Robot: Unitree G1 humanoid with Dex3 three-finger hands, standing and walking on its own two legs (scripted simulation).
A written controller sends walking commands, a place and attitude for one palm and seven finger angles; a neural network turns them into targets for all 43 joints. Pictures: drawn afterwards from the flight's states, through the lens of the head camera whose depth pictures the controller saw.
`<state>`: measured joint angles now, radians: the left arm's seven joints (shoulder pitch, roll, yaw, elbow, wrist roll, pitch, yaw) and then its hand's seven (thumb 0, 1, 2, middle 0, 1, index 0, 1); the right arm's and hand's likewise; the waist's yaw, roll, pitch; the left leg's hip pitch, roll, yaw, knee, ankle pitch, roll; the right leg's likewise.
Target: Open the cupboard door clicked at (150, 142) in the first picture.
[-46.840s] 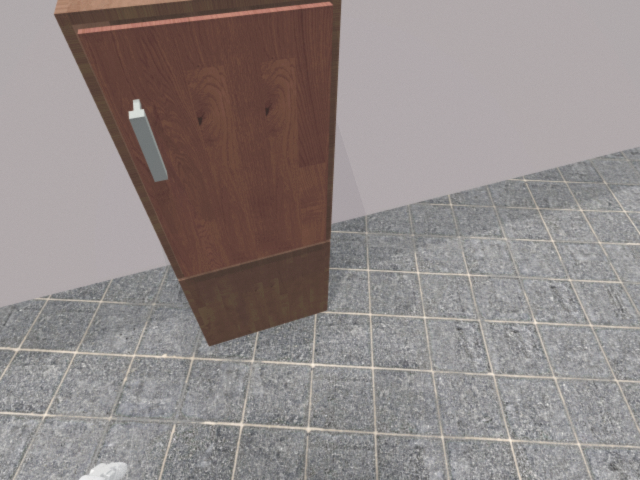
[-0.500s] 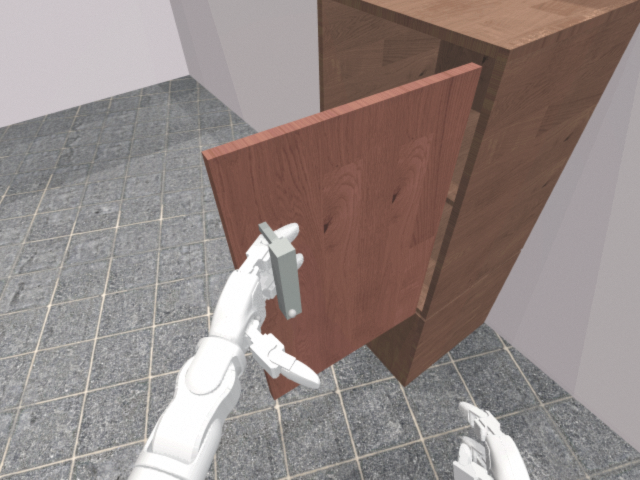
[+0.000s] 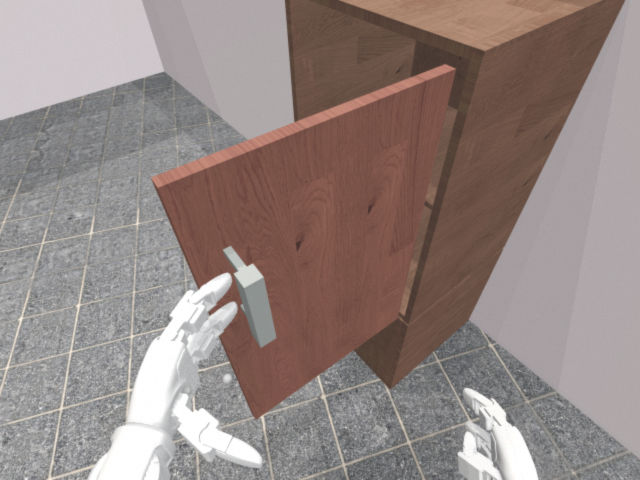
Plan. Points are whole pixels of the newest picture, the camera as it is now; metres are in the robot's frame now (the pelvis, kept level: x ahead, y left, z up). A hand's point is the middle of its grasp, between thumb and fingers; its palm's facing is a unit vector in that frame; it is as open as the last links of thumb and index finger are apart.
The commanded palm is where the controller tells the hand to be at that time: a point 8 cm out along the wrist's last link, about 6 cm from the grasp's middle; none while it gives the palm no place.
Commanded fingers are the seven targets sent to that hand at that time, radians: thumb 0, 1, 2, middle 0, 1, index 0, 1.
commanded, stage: slide the hand sideways off the handle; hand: left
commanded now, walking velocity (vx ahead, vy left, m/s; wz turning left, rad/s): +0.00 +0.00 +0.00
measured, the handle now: (248, 296) +0.30 +0.11 +0.10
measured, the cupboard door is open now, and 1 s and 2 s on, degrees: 88 88 88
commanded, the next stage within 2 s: draw the hand back to the body in 0.44 s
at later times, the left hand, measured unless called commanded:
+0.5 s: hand (156, 416) +0.17 +0.18 +0.09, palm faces -0.02 -1.00 -0.06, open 16.3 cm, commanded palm +0.14 +0.23 +0.10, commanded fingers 0.00 -0.50 0.30 -0.15 -0.30 -0.15 -0.30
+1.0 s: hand (110, 401) +0.17 +0.21 +0.12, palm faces -0.01 -1.00 -0.09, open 16.3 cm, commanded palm +0.13 +0.27 +0.13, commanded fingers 0.00 -0.36 0.36 -0.16 -0.30 -0.16 -0.30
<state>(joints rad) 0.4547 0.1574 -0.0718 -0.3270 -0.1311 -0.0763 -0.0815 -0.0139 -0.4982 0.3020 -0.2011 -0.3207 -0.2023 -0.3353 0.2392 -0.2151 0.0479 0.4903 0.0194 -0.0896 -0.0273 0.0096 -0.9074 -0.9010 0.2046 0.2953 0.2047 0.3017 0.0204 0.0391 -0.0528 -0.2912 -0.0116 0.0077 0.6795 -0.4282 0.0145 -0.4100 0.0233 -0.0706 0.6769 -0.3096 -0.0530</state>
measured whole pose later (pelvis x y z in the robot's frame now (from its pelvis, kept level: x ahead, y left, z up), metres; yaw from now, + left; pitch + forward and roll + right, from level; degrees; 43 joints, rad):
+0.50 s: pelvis -0.01 +0.00 -0.01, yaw +2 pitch +3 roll -1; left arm 0.53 0.23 0.12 -0.28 -0.27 -0.18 -0.27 -0.01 -0.50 0.30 -0.15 -0.30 -0.15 -0.30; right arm 0.26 -0.25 0.04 0.54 0.04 -0.25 -0.06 0.01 -0.91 -0.90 0.21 0.30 0.21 0.30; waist 0.03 0.05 -0.06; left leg -0.37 -0.02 -0.03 0.77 -0.45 0.02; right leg -0.45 0.01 -0.11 0.72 -0.32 -0.05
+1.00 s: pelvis -0.01 +0.03 +0.00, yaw +2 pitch +0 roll -2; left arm 0.49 0.26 0.16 -0.38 -0.26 -0.04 -0.26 -0.01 -0.50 0.30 -0.15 -0.30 -0.15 -0.30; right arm 0.25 -0.23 0.07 0.56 0.04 -0.28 -0.06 0.01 -0.90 -0.90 0.21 0.30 0.21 0.30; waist 0.04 0.06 -0.06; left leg -0.28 -0.04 -0.02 0.70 -0.42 0.05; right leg -0.36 0.00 -0.09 0.64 -0.28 -0.01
